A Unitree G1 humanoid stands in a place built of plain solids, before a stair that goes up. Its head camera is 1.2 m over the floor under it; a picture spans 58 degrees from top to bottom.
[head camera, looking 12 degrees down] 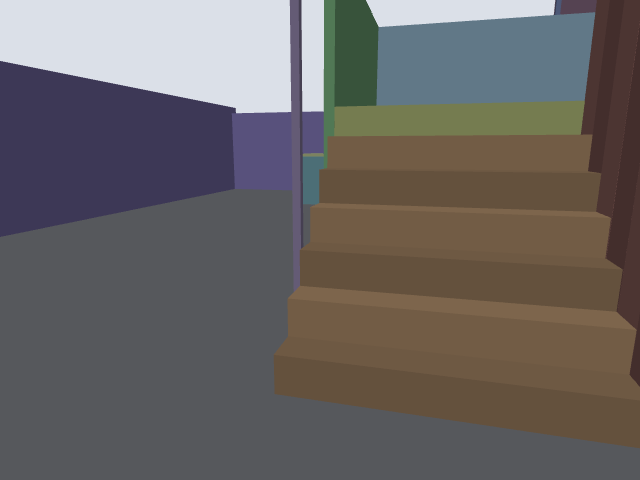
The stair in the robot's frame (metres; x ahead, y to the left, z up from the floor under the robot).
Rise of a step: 0.21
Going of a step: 0.22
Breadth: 1.60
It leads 15 degrees to the right of straight ahead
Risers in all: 7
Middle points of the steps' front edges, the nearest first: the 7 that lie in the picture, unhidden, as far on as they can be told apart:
1.75 -0.55 0.21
1.96 -0.60 0.43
2.18 -0.66 0.64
2.39 -0.71 0.85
2.60 -0.77 1.07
2.81 -0.82 1.28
3.03 -0.88 1.49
